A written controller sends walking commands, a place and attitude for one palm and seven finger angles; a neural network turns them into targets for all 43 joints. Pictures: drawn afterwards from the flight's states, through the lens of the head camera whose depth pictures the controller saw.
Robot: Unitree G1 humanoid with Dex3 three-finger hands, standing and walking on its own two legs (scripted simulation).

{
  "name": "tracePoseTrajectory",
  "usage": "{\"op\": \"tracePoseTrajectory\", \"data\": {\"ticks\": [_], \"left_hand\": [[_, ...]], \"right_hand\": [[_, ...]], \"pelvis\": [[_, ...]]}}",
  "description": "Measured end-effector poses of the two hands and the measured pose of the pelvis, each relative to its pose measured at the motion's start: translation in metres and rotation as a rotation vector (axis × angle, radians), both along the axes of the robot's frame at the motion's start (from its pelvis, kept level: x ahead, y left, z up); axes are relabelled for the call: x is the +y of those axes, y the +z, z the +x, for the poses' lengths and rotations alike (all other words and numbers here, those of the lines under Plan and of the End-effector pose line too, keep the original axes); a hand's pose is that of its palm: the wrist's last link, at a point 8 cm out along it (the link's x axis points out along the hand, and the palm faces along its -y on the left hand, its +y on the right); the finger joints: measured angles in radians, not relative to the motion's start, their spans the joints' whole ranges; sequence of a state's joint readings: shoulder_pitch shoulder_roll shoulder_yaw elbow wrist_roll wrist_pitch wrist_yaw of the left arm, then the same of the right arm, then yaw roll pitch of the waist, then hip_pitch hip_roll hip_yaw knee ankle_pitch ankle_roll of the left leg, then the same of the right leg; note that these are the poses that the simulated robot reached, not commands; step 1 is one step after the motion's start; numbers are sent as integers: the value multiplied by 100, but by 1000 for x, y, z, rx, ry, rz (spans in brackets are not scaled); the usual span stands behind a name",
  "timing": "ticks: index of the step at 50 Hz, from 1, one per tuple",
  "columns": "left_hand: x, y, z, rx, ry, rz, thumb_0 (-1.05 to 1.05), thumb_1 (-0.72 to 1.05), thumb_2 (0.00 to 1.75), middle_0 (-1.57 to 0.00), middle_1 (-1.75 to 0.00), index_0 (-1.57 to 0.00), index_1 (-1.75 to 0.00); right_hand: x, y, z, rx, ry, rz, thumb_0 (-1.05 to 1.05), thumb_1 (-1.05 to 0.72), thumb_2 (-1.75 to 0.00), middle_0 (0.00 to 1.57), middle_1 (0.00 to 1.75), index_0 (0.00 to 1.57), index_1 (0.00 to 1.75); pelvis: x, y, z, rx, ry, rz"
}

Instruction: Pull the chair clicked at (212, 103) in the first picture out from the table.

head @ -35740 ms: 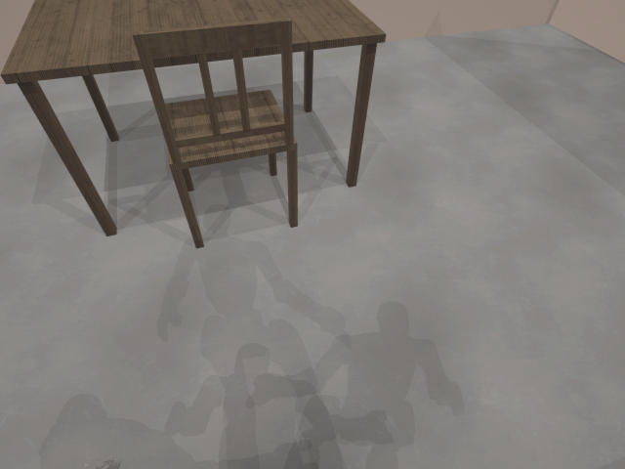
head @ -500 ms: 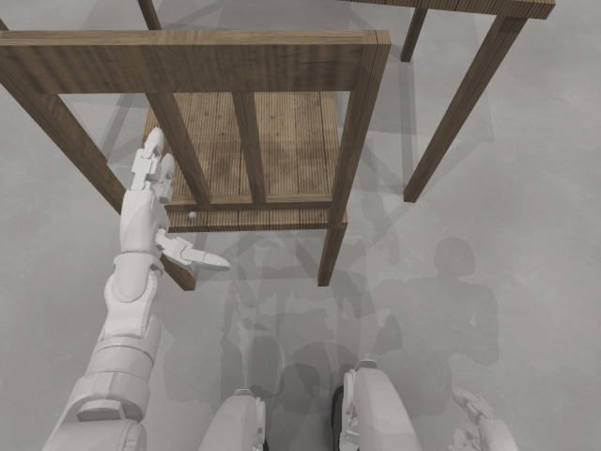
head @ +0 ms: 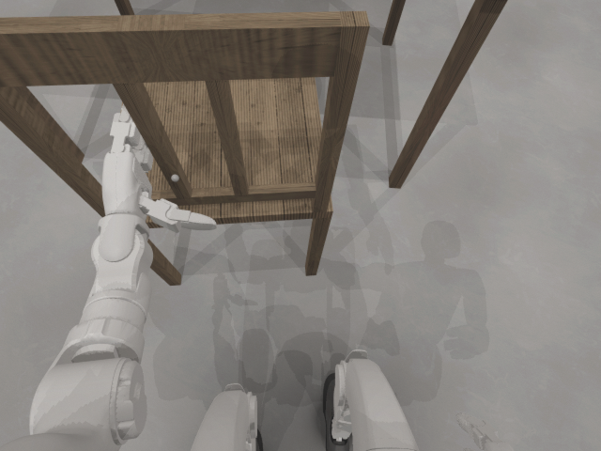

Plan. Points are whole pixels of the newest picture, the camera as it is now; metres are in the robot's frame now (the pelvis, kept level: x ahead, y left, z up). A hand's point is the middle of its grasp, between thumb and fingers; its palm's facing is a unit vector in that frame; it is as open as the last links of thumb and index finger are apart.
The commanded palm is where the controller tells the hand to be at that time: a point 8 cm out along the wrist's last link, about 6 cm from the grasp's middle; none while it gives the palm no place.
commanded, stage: push the fingers through the gap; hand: left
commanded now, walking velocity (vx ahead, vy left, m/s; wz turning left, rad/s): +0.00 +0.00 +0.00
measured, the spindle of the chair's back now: (161, 147) +0.53 +0.17 +0.00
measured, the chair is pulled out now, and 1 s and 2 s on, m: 0.19 0.19 0.20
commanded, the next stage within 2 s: hook a spindle and tug to test in 0.72 s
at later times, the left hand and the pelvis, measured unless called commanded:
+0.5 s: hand (178, 157) +0.49 +0.14 +0.03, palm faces +0.04 -1.00 -0.04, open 17.0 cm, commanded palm +0.46 +0.18 +0.02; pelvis +0.00 +0.00 +0.00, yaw +0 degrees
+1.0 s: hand (178, 156) +0.50 +0.14 +0.03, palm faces +0.04 -1.00 -0.04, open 16.7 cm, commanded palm +0.47 +0.18 +0.02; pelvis +0.00 +0.00 +0.00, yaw +0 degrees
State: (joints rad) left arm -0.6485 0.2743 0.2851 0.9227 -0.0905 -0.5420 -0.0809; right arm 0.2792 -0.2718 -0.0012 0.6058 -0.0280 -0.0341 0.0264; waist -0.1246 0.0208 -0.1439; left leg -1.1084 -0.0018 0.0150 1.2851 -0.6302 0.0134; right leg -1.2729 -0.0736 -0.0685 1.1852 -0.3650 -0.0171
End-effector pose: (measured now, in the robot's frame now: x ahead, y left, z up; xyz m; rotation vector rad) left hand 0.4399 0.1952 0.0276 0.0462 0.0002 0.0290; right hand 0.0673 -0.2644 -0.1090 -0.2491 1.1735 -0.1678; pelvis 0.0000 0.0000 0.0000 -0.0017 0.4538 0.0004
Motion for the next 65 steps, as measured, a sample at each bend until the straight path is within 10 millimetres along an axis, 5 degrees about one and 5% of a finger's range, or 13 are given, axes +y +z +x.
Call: {"op": "tracePoseTrajectory", "data": {"ticks": [24, 45, 53, 65], "left_hand": [[-2, 1, 32, -2, 13, 1, -1, -50, 30, -6, -8, -4, -8], [-2, 0, 32, -11, 5, -1, -1, -50, 30, -7, -9, -4, -10], [-1, -1, 34, -8, 12, -6, -1, -50, 30, -14, -33, -12, -33], [3, 0, 36, 0, 21, -12, -1, -36, 36, -34, -93, -29, -93]], "right_hand": [[5, -4, -44, 155, -42, 8, 0, -91, -90, 20, 30, 21, 30], [5, -1, -20, 128, -19, -1, 0, -91, -90, 20, 30, 21, 30], [6, -4, -16, 124, -14, 1, 0, -91, -90, 20, 30, 21, 30], [9, -2, -24, 142, -25, 6, 0, -91, -90, 20, 30, 21, 30]], "pelvis": [[3, -3, -2, 24, -2, -8], [4, -1, 4, 24, 3, -13], [4, -3, 3, 28, 6, -15], [5, -2, 3, 28, 4, -17]]}}
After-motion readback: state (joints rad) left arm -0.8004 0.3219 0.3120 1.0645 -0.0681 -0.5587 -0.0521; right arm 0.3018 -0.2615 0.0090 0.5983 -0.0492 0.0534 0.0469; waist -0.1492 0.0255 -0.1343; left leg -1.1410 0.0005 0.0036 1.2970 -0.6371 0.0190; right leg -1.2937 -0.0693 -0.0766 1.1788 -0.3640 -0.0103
